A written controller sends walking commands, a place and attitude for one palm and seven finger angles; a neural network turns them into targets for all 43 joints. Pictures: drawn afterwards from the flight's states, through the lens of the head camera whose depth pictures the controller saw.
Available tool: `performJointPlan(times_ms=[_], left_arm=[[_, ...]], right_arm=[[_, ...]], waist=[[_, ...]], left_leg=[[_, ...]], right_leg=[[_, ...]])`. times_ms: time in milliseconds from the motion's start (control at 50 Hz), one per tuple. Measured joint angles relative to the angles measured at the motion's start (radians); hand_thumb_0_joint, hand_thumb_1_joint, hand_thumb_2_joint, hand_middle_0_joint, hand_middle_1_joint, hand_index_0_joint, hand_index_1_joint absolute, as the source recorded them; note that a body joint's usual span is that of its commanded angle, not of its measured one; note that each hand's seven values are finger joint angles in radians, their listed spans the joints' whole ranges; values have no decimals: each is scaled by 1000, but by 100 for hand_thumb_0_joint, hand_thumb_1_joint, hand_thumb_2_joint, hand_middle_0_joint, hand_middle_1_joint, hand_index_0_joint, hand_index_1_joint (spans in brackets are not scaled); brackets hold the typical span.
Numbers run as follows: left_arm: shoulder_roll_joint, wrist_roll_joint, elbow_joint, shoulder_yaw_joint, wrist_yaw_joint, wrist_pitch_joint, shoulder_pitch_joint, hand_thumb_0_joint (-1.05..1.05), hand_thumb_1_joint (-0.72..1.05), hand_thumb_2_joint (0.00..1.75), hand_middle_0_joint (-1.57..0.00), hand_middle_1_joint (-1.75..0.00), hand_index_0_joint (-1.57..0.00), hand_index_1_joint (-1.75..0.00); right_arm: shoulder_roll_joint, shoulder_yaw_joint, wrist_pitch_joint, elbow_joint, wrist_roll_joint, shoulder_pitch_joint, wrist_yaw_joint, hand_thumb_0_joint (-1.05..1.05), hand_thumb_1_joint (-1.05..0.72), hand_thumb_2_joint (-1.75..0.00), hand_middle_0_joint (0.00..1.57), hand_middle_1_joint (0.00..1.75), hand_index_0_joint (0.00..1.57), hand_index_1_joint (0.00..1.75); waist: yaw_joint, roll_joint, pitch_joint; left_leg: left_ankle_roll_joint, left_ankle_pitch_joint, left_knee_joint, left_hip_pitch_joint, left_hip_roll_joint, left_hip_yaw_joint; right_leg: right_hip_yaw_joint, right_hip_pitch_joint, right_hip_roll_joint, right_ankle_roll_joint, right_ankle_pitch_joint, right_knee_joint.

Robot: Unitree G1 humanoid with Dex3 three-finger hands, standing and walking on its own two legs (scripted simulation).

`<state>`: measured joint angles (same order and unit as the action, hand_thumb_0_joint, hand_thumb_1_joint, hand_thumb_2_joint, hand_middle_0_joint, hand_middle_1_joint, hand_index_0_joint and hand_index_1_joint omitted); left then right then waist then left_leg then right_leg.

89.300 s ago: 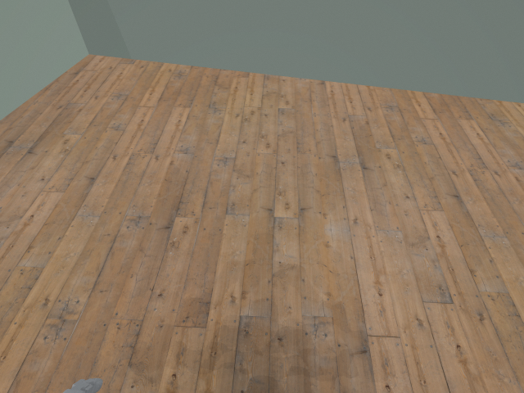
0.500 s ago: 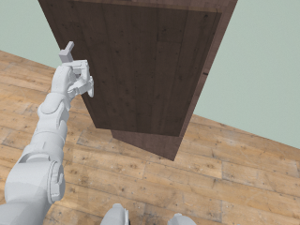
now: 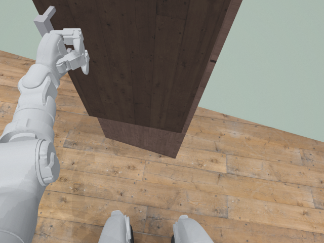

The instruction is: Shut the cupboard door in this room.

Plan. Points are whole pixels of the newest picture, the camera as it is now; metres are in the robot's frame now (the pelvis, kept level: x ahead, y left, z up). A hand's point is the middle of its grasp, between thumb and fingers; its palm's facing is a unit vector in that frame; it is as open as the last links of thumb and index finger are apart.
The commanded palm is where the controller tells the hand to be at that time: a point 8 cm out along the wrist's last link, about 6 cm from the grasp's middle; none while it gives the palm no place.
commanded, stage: push the door shut along its arc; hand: left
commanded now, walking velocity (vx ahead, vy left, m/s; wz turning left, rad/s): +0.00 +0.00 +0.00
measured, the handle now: (57, 38) +0.59 +0.20 +0.12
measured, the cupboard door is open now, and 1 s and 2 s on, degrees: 6 0 0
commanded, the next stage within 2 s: pull the fist back off the door in 0.64 s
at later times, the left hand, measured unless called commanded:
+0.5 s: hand (97, 43) +0.56 +0.11 +0.13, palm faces -0.34 -0.94 -0.01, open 3.1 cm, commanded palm +0.57 +0.13 +0.12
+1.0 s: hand (109, 38) +0.58 +0.08 +0.13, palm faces +0.13 -0.99 -0.04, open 3.0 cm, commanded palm +0.56 +0.10 +0.12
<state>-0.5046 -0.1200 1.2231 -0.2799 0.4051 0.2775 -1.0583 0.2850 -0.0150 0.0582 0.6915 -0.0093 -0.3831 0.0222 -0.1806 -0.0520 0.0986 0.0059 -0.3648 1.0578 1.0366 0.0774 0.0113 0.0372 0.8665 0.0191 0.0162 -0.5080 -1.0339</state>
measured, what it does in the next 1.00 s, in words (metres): stands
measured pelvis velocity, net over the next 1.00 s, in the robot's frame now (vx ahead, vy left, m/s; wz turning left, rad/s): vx -0.01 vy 0.00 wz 0.00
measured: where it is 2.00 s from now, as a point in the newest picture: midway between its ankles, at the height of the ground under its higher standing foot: outside the picture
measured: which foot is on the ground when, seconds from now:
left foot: down 0.00-1.00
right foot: down 0.00-1.00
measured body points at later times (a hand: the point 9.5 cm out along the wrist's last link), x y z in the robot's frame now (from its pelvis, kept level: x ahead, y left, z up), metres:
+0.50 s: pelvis +0.00 +0.00 -0.01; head +0.14 +0.02 +0.42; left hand +0.57 +0.16 +0.13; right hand -0.02 -0.27 -0.12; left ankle +0.07 +0.12 -0.66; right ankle -0.01 -0.14 -0.66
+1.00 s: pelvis -0.01 +0.00 -0.02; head +0.13 +0.02 +0.41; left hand +0.56 +0.13 +0.13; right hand -0.03 -0.25 -0.13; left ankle +0.07 +0.12 -0.66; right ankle -0.01 -0.14 -0.66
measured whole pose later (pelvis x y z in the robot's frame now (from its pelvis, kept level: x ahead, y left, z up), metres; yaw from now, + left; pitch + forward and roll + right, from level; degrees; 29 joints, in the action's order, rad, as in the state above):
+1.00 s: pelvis -0.01 +0.00 -0.02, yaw +0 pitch +25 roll -5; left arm -0.36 0.10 1.30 -0.30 -0.23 0.24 -1.31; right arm 0.23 -0.01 0.08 0.69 0.11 -0.43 -0.09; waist -0.25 -0.07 0.13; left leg 0.00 -0.37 1.14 1.20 0.07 0.05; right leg 0.07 1.02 0.02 0.01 -0.53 -1.11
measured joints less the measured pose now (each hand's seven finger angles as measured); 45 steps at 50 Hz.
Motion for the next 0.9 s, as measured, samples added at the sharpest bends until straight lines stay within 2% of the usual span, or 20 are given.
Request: performJointPlan(times_ms=[280, 420, 600, 760, 780, 800, 840, 900], left_arm=[[-30, 43, 57, -5, 15, -41, -132, 2, 90, 90, -130, -150, -130, -150], [-47, 51, 65, -3, 29, -55, -156, 1, 89, 92, -130, -150, -130, -150], [-54, 51, 95, 50, 38, -84, -236, 3, 92, 95, -130, -150, -130, -150], [-59, 60, 115, 87, 33, -106, -310, 5, 98, 99, -130, -150, -130, -150], [-45, 56, 114, 63, 5, -115, -317, 5, 97, 99, -130, -150, -130, -150], [-21, 51, 111, 35, -53, -121, -319, 5, 95, 98, -130, -150, -130, -150], [36, 59, 95, -11, -198, -119, -311, 4, 89, 97, -130, -150, -130, -150], [121, 111, 63, -49, -442, -94, -281, 2, 80, 95, -130, -150, -130, -150]], right_arm=[[-6, -9, 4, -14, 16, -2, -6, 0, -91, -90, 20, 30, 21, 30], [-10, -8, -1, -11, 23, -16, -7, 0, -91, -90, 20, 30, 21, 30], [-10, -9, 18, 20, 29, -11, 1, 0, -91, -90, 20, 30, 21, 30], [-4, -9, 49, 38, 36, 7, 9, 0, -91, -90, 20, 30, 21, 30], [-5, -6, 52, 34, 38, 3, 8, 0, -91, -90, 20, 30, 21, 30], [-5, -2, 55, 28, 42, -5, 2, 0, -91, -90, 20, 30, 21, 30], [-11, 4, 60, 17, 58, -24, -21, 0, -91, -90, 20, 30, 21, 30], [-25, 6, 53, 7, 93, -44, -67, 0, -91, -90, 20, 30, 20, 30]], waist=[[-46, -11, -3], [-47, -17, -2], [-50, -13, -7], [-63, -8, -9], [-59, -10, -8], [-54, -13, -4], [-42, -15, 7], [-34, -15, 26]], left_leg=[[4, -17, 35, 63, 7, 0], [5, -23, 45, 80, 8, -3], [2, -22, 68, 117, 4, 18], [2, -22, 98, 165, 2, 30], [1, -22, 101, 172, 3, 32], [0, -22, 103, 178, 3, 34], [-1, -19, 101, 186, 1, 33], [-3, -13, 96, 186, -5, 35]], right_leg=[[-3, 59, 7, 4, -9, -23], [-7, 78, 8, 5, -15, -35], [12, 105, 7, 0, -21, -55], [23, 148, 7, -1, -25, -85], [24, 153, 9, -1, -25, -87], [25, 159, 9, 0, -24, -87], [25, 167, 7, 2, -23, -88], [27, 169, 2, 2, -23, -89]])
